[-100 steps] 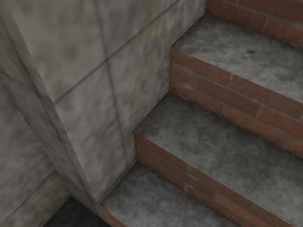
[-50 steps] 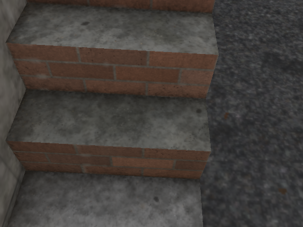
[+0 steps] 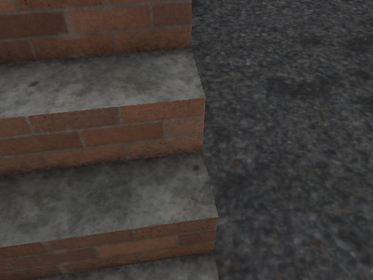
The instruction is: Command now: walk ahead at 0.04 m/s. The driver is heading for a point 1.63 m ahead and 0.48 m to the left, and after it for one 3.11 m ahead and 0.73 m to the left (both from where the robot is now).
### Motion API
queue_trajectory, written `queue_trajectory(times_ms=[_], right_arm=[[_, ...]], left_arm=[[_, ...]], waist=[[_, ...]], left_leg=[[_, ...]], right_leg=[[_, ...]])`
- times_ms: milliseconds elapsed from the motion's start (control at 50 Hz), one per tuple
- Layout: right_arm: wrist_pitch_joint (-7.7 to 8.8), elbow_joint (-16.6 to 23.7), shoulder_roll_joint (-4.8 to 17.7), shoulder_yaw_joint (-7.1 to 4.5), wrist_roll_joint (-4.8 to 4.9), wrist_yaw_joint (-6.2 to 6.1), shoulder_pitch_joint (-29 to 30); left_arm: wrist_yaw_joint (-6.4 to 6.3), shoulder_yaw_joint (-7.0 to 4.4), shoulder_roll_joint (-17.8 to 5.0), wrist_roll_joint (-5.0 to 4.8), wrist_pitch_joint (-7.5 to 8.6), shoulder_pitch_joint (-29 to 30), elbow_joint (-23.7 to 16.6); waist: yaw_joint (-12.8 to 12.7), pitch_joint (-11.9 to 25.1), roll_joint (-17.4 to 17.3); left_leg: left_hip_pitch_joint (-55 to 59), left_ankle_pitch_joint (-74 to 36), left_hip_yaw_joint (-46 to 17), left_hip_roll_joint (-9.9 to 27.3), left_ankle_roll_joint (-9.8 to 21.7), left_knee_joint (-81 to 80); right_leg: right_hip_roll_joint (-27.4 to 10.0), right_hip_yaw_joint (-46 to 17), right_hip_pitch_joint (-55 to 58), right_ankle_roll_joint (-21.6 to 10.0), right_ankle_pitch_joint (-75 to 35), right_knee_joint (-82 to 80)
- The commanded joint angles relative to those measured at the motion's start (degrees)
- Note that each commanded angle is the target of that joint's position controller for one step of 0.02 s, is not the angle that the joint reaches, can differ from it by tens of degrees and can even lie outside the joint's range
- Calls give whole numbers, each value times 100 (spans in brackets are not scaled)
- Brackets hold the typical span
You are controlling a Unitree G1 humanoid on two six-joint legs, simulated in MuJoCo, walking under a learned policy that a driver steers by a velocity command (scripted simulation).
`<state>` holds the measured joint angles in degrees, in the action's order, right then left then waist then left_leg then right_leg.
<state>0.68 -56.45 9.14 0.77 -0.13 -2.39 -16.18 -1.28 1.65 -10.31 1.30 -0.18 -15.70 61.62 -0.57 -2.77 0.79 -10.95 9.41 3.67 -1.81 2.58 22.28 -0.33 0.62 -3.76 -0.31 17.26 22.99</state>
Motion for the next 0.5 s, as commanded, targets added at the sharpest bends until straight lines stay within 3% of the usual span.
queue_trajectory(times_ms=[20, 500], right_arm=[[64, 10, 567, -142, 1, -9, -343], [-89, -575, 384, -100, 4, -71, -641]], left_arm=[[-39, -80, -455, -40, 99, -333, 12], [-97, -24, -183, -4, 96, -843, 203]], waist=[[22, 100, -26], [33, -249, -3]], left_leg=[[858, -1367, -850, 845, 88, -224], [349, -518, -758, 787, -43, -237]], right_leg=[[-522, -382, -655, -38, -1065, -542], [-587, -417, -830, -198, -1109, -590]])
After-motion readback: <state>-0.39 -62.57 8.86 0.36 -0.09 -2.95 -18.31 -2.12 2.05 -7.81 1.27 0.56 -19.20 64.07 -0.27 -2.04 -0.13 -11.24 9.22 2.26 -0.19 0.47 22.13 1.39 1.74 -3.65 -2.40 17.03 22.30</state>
